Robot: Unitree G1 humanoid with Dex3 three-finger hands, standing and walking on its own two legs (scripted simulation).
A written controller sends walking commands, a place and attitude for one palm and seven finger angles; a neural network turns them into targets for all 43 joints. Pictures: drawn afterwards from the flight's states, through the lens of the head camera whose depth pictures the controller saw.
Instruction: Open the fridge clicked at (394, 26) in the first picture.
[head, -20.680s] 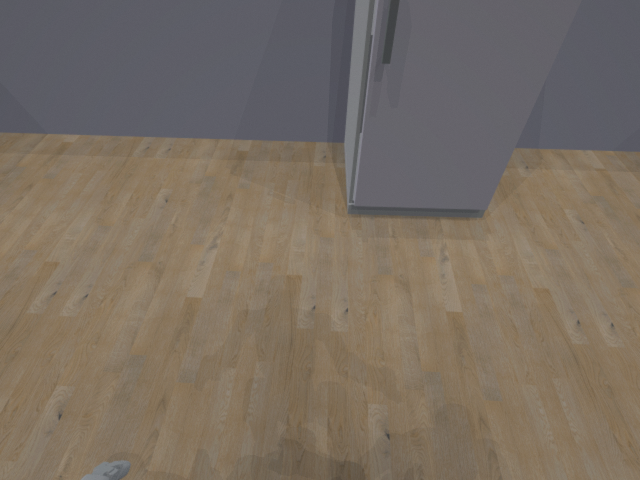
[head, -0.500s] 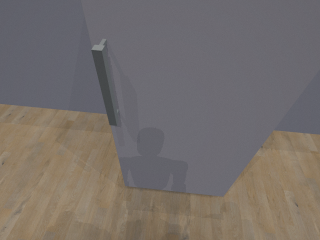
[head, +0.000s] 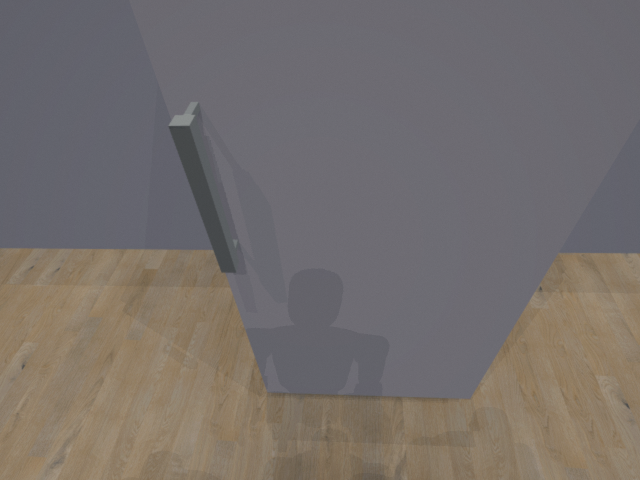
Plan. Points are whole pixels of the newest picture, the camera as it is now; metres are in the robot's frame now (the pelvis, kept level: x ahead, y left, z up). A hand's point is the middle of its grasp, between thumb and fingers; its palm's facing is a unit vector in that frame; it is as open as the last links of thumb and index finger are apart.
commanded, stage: come to a stop and stand still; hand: left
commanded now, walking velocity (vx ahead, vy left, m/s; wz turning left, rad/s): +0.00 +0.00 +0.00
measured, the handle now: (214, 196) +0.47 +0.18 +0.12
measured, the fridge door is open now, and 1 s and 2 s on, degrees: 0 0 0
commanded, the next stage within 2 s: look again from close up in 0.16 s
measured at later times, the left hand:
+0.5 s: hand out of the picture +0.00 +0.15 -0.17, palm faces +0.02 -0.98 -0.20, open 7.3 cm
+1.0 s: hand out of the picture +0.00 +0.14 -0.17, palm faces +0.03 -0.98 -0.21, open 7.3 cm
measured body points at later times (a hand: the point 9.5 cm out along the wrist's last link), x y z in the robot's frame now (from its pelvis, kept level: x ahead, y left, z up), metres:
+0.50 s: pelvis +0.01 -0.01 +0.00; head +0.03 -0.03 +0.45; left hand +0.00 +0.21 -0.15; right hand +0.00 -0.23 -0.16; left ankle -0.03 +0.10 -0.74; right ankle +0.01 -0.12 -0.74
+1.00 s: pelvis +0.01 -0.03 +0.00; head +0.02 -0.05 +0.45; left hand +0.00 +0.19 -0.15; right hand +0.00 -0.24 -0.16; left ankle -0.03 +0.10 -0.74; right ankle +0.01 -0.12 -0.74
